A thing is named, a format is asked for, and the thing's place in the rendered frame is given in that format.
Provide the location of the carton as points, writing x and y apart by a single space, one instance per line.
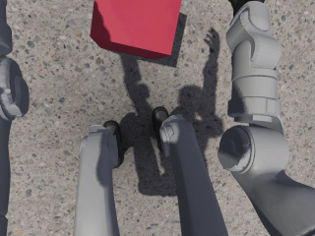
144 28

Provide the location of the robot left foot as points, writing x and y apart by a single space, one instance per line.
114 127

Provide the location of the right robot forearm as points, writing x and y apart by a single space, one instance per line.
255 56

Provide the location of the robot right hand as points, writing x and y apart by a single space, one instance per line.
237 4

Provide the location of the right robot upper arm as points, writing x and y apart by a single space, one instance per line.
257 158

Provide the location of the left robot upper arm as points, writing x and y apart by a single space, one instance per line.
14 103

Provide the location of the left robot forearm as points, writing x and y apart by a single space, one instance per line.
6 40

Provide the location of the robot right thigh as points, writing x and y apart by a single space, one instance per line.
199 209

